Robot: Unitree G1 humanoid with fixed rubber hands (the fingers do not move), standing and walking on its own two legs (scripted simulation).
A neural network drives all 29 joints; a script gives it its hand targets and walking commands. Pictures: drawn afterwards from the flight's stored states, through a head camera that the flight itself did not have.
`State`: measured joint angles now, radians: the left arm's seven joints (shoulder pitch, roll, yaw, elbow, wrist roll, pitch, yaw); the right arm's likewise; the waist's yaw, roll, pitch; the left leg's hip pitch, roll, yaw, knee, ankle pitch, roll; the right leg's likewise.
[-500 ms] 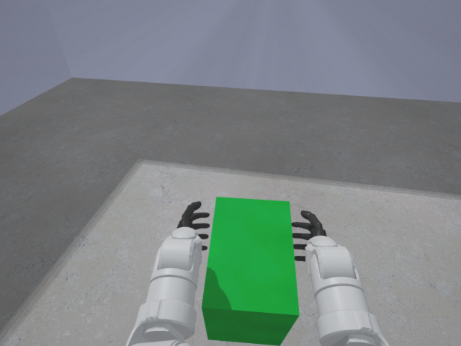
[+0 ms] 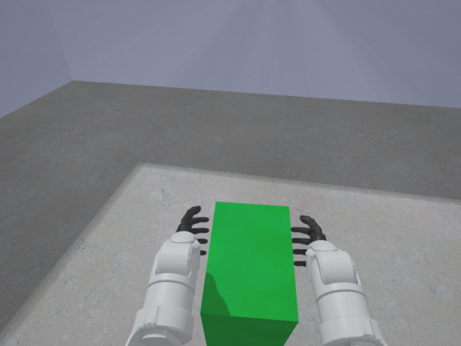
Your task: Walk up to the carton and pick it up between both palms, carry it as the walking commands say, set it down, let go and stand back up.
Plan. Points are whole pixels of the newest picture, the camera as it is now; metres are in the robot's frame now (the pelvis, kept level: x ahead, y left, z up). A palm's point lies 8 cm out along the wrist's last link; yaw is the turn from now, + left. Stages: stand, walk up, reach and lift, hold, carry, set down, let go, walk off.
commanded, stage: hold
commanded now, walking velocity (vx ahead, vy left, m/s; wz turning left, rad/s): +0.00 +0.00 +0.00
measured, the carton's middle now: (247, 276) +0.31 +0.00 -0.04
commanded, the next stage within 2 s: carry in 0.60 s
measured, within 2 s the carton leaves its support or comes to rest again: neither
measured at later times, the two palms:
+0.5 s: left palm (184, 244) +0.30 +0.12 +0.07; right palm (317, 253) +0.30 -0.12 +0.06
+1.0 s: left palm (229, 239) +0.31 +0.04 +0.08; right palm (355, 247) +0.30 -0.19 +0.07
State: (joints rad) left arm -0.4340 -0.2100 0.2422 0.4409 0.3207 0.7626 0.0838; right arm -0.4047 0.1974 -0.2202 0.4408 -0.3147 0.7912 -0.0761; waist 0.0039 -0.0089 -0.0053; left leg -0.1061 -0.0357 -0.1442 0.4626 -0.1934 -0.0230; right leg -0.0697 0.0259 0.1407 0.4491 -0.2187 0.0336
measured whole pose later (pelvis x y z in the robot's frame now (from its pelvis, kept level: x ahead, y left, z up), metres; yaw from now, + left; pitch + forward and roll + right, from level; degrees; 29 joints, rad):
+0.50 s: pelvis +0.00 +0.00 +0.00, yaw +0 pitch -9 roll +0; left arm -0.43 -0.21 0.23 0.43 0.32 0.76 0.08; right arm -0.40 0.19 -0.21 0.43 -0.31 0.79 -0.08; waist 0.01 -0.01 0.00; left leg -0.11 -0.03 -0.14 0.46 -0.19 -0.02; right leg -0.08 0.03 0.14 0.45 -0.22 0.03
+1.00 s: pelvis -0.02 -0.09 -0.01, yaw +5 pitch +5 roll +0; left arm -0.49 -0.23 0.13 0.04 0.15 1.08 0.29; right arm -0.43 0.21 -0.13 -0.04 -0.04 1.16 -0.44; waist -0.04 0.00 -0.05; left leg -0.52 0.08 0.05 0.87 -0.42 -0.04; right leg -0.39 0.01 -0.18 0.58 -0.28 -0.09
